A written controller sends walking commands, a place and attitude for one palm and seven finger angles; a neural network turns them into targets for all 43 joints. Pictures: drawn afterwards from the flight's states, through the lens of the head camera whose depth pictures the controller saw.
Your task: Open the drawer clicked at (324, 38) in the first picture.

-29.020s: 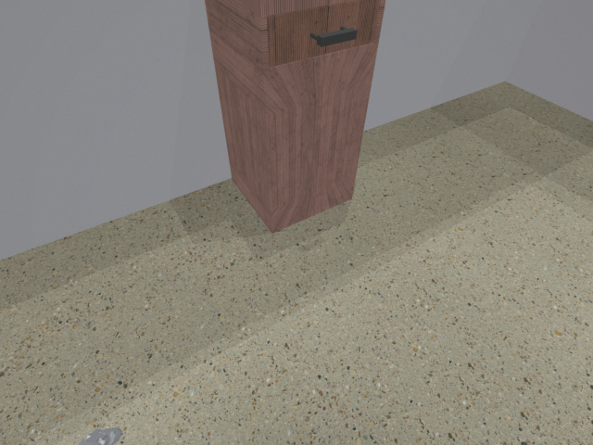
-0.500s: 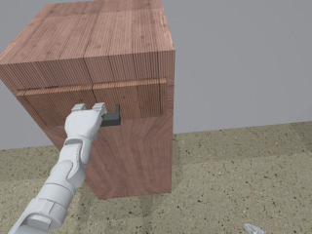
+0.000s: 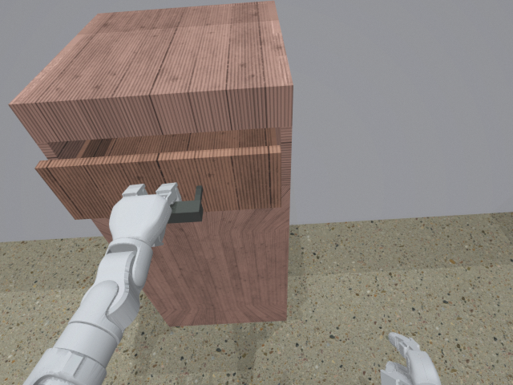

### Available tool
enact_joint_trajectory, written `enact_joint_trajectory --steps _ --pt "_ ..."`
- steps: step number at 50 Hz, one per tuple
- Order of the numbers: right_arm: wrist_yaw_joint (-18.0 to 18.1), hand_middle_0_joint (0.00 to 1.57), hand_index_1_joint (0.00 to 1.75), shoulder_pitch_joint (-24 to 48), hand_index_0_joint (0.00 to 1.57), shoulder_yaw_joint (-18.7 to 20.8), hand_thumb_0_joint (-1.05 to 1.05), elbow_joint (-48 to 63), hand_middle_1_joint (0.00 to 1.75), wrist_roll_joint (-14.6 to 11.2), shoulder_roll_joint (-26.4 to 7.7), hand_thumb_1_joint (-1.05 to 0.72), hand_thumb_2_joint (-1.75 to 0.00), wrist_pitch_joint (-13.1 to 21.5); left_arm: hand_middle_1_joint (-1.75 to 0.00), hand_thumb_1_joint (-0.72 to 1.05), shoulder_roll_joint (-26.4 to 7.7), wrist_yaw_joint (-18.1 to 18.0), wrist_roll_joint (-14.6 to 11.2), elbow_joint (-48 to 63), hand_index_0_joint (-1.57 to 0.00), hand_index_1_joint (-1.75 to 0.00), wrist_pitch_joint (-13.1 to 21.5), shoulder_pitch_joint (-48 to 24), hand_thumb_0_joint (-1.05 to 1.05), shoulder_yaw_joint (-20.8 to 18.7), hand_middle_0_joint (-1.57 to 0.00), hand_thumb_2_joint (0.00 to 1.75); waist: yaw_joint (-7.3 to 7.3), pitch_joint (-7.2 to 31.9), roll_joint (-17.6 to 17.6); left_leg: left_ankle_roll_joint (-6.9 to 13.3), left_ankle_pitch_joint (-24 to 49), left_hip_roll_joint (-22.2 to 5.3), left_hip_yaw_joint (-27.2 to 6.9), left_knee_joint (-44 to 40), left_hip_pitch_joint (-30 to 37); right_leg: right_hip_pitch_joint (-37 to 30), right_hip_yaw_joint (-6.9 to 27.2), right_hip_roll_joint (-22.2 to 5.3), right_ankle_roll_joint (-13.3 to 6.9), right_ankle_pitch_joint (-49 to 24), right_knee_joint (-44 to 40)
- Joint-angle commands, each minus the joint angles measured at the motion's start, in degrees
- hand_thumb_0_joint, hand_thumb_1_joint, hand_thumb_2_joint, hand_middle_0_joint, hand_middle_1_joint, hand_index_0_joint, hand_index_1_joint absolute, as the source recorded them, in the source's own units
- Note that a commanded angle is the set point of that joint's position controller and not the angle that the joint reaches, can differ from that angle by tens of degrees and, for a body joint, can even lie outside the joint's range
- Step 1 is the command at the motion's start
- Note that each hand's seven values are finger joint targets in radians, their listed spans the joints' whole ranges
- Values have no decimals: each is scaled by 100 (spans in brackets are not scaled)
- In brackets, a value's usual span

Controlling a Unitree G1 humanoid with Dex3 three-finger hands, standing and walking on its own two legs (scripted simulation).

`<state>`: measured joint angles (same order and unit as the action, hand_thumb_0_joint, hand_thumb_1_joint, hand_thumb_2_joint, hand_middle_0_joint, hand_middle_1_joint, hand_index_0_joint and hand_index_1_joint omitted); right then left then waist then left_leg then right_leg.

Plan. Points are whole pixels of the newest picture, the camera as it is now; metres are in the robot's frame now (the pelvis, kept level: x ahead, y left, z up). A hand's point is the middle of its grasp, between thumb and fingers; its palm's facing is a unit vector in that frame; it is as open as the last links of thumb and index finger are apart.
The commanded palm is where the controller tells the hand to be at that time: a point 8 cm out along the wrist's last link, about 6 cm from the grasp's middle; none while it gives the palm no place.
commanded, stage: pull the drawer open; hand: left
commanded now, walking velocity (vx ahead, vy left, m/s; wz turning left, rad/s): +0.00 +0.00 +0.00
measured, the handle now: (164, 203) +0.39 +0.19 +0.08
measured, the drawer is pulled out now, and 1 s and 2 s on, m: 0.06 0.28 0.29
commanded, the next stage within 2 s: open the thumb to release the handle in 1.12 s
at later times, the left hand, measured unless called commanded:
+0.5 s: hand (140, 306) +0.22 +0.19 +0.06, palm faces +0.05 -0.14 -0.99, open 6.0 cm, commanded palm +0.19 +0.20 +0.12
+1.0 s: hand (124, 377) +0.13 +0.18 +0.06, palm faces +0.04 -0.17 -0.98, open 6.1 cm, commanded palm +0.08 +0.18 +0.12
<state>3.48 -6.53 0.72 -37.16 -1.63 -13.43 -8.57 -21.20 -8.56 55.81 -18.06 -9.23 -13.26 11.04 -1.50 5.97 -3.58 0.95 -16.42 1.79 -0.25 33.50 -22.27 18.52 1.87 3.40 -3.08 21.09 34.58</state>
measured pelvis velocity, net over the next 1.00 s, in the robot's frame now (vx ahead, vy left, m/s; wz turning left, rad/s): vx -0.02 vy -0.01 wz -0.01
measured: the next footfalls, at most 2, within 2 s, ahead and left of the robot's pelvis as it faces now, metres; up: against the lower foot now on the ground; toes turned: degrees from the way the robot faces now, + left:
none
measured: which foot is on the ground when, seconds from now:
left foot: down 0.00-1.00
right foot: down 0.00-1.00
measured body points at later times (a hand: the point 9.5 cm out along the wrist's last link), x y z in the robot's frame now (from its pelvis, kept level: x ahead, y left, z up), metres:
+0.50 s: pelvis -0.01 +0.00 +0.00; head -0.03 -0.05 +0.45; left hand +0.21 +0.19 +0.11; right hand +0.23 -0.20 -0.09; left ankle +0.00 +0.11 -0.73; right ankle -0.04 -0.09 -0.73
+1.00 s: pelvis -0.02 -0.01 -0.01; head -0.04 -0.05 +0.44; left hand +0.12 +0.18 +0.11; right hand +0.20 -0.21 -0.09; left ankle +0.00 +0.11 -0.73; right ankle -0.04 -0.09 -0.73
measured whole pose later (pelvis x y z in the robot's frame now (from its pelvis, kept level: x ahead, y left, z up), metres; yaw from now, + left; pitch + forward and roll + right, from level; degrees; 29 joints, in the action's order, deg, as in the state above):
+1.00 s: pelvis -0.02 -0.01 -0.01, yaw +0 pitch +1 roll +1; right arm -2.5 -6.6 -0.3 -32.8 0.9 -14.5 -5.8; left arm -21.5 -14.3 57.5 25.1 -5.5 36.7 10.8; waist -6.1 4.4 -5.5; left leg 0.1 -17.3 0.7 -0.3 37.2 -20.6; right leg 16.9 1.6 4.5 -3.8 21.8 38.2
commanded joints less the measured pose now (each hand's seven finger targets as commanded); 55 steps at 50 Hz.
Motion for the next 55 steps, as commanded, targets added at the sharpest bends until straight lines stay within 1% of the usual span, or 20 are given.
enact_joint_trajectory --steps 1,4,7,10,19,21,24,25,28,29,30,32,34,35,37,39,40,43,46,55 --pt "-56 20 30 759 20 211 0 1011 30 5 -586 -90 -90 277 -135 90 -704 -245 -112 2081 -40 -135 77 -560 0 -642 -40 90 -280 1710 385 143 2256 107 132 -77 1068 -669 22 -172 145 -3301 -291" --pt "-131 20 30 854 20 230 0 1069 30 23 -631 -90 -90 320 -135 90 -848 -300 -103 2546 -40 -135 64 102 0 -833 -40 90 -343 1614 520 129 2244 99 118 -107 1003 -719 68 -157 145 -3282 -281" --pt "-207 20 30 929 20 234 0 1136 30 33 -579 -90 -90 381 -135 90 -624 -370 -75 3167 -40 -135 4 564 0 -629 -40 90 -319 1479 494 140 2310 99 126 -62 1063 -621 51 -182 175 -3446 -249" --pt "-257 20 30 1011 20 219 0 1137 30 48 -564 -90 -90 402 -135 90 -689 -463 -37 3538 -40 -135 -91 1058 0 -692 -40 90 -340 1303 351 122 2203 89 115 -83 1088 -517 52 -159 143 -3189 -271" --pt "-284 20 30 1258 20 111 0 1098 30 90 -503 -90 -90 406 -135 90 -627 -587 91 4004 -40 -135 -221 1388 0 -543 -40 90 -303 790 368 93 1451 71 14 -172 1153 -69 17 -74 88 -1797 -448" --pt "-284 20 30 1286 20 85 0 1109 30 107 -441 -90 -90 431 -135 90 -490 -571 109 4081 -40 -135 -212 1373 0 -380 -40 90 -298 746 468 113 1389 62 8 -171 1183 -20 -16 -92 107 -1698 -458" --pt "-274 20 30 1378 20 48 0 1145 30 114 -437 -90 -90 428 -135 90 -711 -521 81 4200 -40 -135 -200 1854 0 -627 -40 90 -408 751 462 106 1316 87 28 -202 1191 -156 102 -85 100 -1683 -555" --pt "-283 20 30 1404 20 2 0 1165 30 129 -387 -90 -90 442 -135 90 -574 -486 77 4217 -40 -135 -197 1906 0 -475 -40 90 -401 689 511 114 1231 96 57 -214 1129 -158 69 -129 135 -1618 -559" --pt "-306 20 30 1428 20 -17 0 1176 30 153 -358 -90 -90 453 -135 90 -549 -430 93 4360 -40 -135 -126 2144 0 -462 -40 90 -421 534 404 110 1238 99 48 -220 1144 -111 114 -113 123 -1608 -607" --pt "-320 20 30 1446 20 -19 0 1195 30 138 -396 -90 -90 447 -135 90 -767 -433 74 4521 -40 -135 -109 2346 0 -694 -40 90 -475 616 158 89 1278 87 53 -230 1205 -185 175 -94 76 -1615 -624" --pt "-364 20 30 1445 20 -51 0 1229 30 161 -342 -90 -90 462 -135 90 -570 -416 110 4584 -40 -135 -98 2538 0 -492 -40 90 -485 605 202 96 1294 98 68 -209 1172 -176 127 -118 89 -1603 -585" --pt "-409 20 30 1425 20 -43 0 1258 30 170 -345 -90 -90 474 -135 90 -518 -382 85 4714 -40 -135 -23 2893 0 -461 -40 90 -489 481 241 91 1346 88 65 -185 1159 -141 127 -104 88 -1668 -601" --pt "-428 20 30 1427 20 -47 0 1316 30 160 -403 -90 -90 476 -135 90 -800 -415 52 4937 -40 -135 15 3179 0 -735 -40 90 -518 483 136 72 1270 71 77 -172 1125 -176 241 -105 70 -1626 -644" --pt "-460 20 30 1436 20 -72 0 1381 30 183 -349 -90 -90 485 -135 90 -563 -413 87 5009 -40 -135 19 3391 0 -521 -40 90 -544 481 228 90 1217 80 90 -149 1090 -144 187 -137 92 -1489 -630" --pt "-502 20 30 1397 20 -49 0 1382 30 200 -386 -90 -90 507 -135 90 -541 -440 76 5087 -40 -135 112 3622 0 -518 -40 90 -505 292 383 89 1149 71 64 -115 1041 1 237 -133 100 -1432 -670" --pt "-526 20 30 1412 20 -46 0 1480 30 175 -432 -90 -90 515 -135 90 -653 -503 37 5239 -40 -135 152 4024 0 -673 -40 90 -540 282 343 82 1117 41 52 -64 1016 29 308 -127 80 -1369 -685" --pt "-551 20 30 1367 20 -57 0 1513 30 199 -411 -90 -90 530 -135 90 -537 -525 65 5391 -40 -135 168 4122 0 -532 -40 90 -555 362 291 96 1088 46 81 -32 1004 27 242 -180 100 -1335 -639" --pt "-565 20 30 1297 20 -15 0 1534 30 217 -432 -90 -90 559 -135 90 -632 -635 104 5390 -40 -135 250 4405 0 -649 -40 90 -531 125 465 91 930 35 69 64 927 290 313 -186 117 -1077 -688" --pt "-567 20 30 1270 20 -3 0 1546 30 216 -445 -90 -90 589 -135 90 -675 -741 128 5474 -40 -135 306 4610 0 -749 -40 90 -539 80 398 89 726 31 56 150 897 477 401 -207 93 -685 -734" --pt "-700 20 30 1137 20 -29 0 1804 30 197 -513 -90 -90 636 -135 90 -692 -1004 0 5927 -40 -135 423 6191 0 -864 -40 90 -632 214 540 69 844 -29 71 408 665 490 472 -265 116 -1095 -486"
